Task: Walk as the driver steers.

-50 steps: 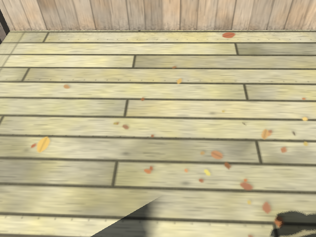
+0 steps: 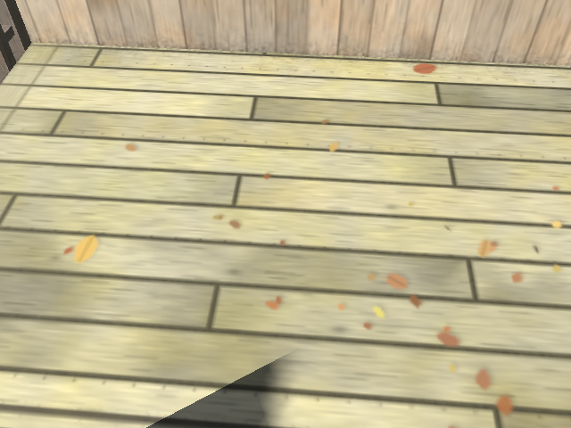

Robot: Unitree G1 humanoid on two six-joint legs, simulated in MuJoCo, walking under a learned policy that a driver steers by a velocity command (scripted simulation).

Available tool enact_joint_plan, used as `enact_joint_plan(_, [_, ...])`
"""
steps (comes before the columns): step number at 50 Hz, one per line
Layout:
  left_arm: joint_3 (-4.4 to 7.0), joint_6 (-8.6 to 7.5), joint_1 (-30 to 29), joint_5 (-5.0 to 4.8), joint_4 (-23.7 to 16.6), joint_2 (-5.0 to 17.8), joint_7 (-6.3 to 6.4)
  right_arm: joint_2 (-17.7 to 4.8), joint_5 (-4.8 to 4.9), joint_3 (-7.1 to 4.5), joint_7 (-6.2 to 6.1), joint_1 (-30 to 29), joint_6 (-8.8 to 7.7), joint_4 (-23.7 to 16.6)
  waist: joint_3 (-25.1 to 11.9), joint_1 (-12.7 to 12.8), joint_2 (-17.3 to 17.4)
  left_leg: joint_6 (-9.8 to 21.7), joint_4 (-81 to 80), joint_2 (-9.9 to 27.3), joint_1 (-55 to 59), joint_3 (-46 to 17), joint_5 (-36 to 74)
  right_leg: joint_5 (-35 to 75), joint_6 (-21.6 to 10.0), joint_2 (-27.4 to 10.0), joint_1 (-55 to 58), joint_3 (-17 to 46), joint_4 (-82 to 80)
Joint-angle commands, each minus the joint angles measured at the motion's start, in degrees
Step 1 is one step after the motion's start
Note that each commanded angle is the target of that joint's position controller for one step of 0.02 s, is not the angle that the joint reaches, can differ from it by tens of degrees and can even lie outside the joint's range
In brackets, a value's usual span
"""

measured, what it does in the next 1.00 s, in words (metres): stands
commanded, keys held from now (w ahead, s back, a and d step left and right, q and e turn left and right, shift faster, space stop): no key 0.86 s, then w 0.14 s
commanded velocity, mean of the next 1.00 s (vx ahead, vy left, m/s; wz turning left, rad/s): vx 0.02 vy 0.00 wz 0.00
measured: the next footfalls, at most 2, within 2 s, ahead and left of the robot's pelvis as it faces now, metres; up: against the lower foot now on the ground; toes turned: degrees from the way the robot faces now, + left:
right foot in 1.58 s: +0.43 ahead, -0.04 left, +0.00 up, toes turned -3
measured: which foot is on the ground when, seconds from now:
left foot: down 0.00-1.00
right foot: down 0.00-1.00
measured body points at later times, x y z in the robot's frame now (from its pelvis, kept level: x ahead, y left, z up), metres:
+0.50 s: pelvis +0.01 +0.00 +0.00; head +0.01 +0.00 +0.45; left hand -0.02 +0.22 -0.16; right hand -0.02 -0.21 -0.16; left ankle +0.00 +0.12 -0.74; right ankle +0.01 -0.11 -0.74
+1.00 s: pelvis +0.02 +0.00 +0.00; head +0.02 +0.00 +0.45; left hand -0.02 +0.22 -0.17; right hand -0.02 -0.21 -0.17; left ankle +0.00 +0.11 -0.74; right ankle +0.00 -0.11 -0.74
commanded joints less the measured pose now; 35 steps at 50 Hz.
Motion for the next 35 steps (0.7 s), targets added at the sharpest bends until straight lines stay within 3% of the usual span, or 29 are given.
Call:
enact_joint_plan(1, [0.63,-0.23,3.65,0.01,-0.35,4.39,0.18,-4.39,-0.01,-0.64,-0.19,3.77,-0.23,-0.35,2.88,0.02,0.04,1.82,-4.47,4.97,-2.15,-4.78,2.32,2.74,-1.64,-5.41,-1.6,5.09,-4.32])
enact_joint_plan(35, [0.78,-0.47,6.13,0.04,0.02,2.41,0.44,-2.53,0.01,-0.85,-0.48,5.91,-0.44,0.42,3.47,0.0,-0.01,1.82,-3.77,4.88,-1.6,-4.59,4.37,4.67,-1.55,-5.61,-1.11,4.63,-3.55])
